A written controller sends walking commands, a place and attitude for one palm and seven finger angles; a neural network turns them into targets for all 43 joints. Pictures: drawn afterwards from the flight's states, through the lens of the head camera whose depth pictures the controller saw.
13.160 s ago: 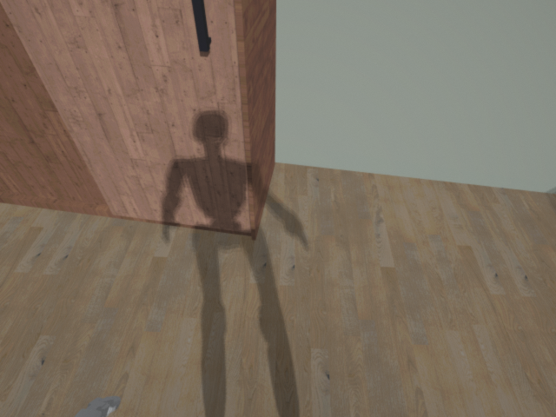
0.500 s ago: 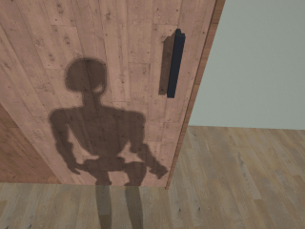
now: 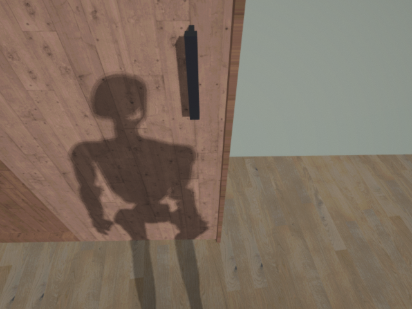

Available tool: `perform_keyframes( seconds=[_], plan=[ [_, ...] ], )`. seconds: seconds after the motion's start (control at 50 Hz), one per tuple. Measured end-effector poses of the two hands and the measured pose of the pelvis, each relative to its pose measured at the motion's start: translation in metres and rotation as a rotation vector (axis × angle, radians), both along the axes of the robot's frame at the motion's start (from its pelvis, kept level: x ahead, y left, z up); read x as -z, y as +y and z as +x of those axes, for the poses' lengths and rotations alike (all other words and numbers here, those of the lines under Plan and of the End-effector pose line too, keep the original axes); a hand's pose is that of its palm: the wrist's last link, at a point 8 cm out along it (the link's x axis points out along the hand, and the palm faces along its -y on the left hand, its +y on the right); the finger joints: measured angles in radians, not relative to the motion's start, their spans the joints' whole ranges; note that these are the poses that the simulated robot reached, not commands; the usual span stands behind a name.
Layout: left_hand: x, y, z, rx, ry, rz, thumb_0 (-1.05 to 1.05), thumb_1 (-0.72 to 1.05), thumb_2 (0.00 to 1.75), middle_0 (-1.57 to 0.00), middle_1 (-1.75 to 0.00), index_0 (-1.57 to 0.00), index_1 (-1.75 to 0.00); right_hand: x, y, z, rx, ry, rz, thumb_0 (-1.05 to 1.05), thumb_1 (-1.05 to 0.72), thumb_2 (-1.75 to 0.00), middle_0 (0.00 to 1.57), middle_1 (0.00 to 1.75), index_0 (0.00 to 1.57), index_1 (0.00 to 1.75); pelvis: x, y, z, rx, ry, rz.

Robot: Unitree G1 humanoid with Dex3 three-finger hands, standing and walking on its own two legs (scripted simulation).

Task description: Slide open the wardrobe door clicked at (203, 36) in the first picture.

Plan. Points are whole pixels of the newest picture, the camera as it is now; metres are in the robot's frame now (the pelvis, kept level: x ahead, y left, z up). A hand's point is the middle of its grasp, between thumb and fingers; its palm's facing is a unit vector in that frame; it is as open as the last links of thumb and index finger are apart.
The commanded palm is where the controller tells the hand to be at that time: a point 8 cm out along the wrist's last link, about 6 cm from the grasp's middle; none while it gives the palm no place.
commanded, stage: come to a stop and stand still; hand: right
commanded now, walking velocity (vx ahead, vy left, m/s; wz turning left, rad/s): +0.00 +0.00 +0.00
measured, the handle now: (193, 75) +0.52 +0.04 +0.20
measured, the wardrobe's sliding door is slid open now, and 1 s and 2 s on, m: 0.00 0.00 0.00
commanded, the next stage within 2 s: look again from close up in 0.48 s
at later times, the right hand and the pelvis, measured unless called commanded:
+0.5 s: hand out of the picture +0.03 -0.21 -0.17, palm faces +0.00 +0.97 -0.22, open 7.3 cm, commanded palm none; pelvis +0.00 -0.04 +0.00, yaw +1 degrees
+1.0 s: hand out of the picture -0.02 -0.14 -0.17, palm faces +0.01 +0.98 -0.18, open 7.4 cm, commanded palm none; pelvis +0.01 +0.01 +0.01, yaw +0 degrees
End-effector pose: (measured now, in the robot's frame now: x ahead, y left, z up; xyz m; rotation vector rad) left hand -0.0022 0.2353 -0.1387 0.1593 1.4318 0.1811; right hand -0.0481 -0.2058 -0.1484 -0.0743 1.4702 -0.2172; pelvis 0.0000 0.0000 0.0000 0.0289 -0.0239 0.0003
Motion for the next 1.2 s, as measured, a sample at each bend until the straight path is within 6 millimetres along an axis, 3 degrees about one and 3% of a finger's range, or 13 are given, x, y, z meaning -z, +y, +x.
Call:
perform_keyframes(
  seconds=[0.1,0.2,0.34,0.52,0.82,1.0,1.2],
  plan=[
    [0.003,-0.019,0.014,0.017,-0.108,0.04,0.0,0.91,0.9,-0.2,-0.3,-0.2,-0.3,0.023,-0.034,0.0,-0.045,0.055,0.017,0.01,-0.9,-0.9,0.2,0.3,0.2,0.3,0.015,-0.021,-0.003,0.005,-0.01,-0.008],
    [-0.001,-0.047,0.015,0.046,-0.095,0.016,0.0,0.92,0.9,-0.2,-0.3,-0.2,-0.3,0.007,-0.061,0.028,-0.054,-0.022,-0.019,0.01,-0.91,-0.9,0.2,0.3,0.2,0.3,0.003,-0.036,-0.003,-0.001,0.0,-0.015],
    [-0.005,-0.056,0.015,0.034,-0.097,0.004,0.02,0.94,0.9,-0.2,-0.3,-0.2,-0.3,-0.01,-0.072,0.062,-0.088,-0.104,-0.042,0.01,-0.91,-0.9,0.19,0.3,0.2,0.3,-0.006,-0.045,-0.003,-0.004,0.031,-0.024],
    [0.004,-0.05,0.002,-0.001,-0.075,-0.033,0.01,0.93,0.9,-0.2,-0.3,-0.2,-0.3,-0.013,-0.055,0.074,-0.131,-0.119,-0.048,0.01,-0.92,-0.9,0.19,0.3,0.2,0.3,-0.005,-0.036,-0.003,-0.01,0.032,-0.045],
    [0.009,-0.032,-0.018,0.004,-0.005,-0.081,0.0,0.91,0.9,-0.2,-0.3,-0.2,-0.3,-0.015,-0.015,0.042,-0.114,-0.05,-0.025,0.01,-0.91,-0.9,0.2,0.3,0.2,0.3,-0.007,-0.005,0.001,-0.008,0.016,-0.051],
    [0.009,-0.014,-0.01,0.015,0.002,-0.081,0.0,0.91,0.9,-0.2,-0.3,-0.2,-0.3,-0.012,0.018,0.028,-0.091,-0.015,0.006,0.01,-0.91,-0.9,0.2,0.3,0.2,0.3,-0.006,0.015,0.005,-0.005,0.017,-0.054],
    [0.01,0.011,0.006,0.023,-0.02,-0.066,0.01,0.92,0.9,-0.2,-0.3,-0.2,-0.3,-0.011,0.041,0.031,-0.078,-0.028,0.003,0.01,-0.9,-0.9,0.2,0.3,0.2,0.3,-0.005,0.036,0.012,-0.003,0.012,-0.057]
  ],
)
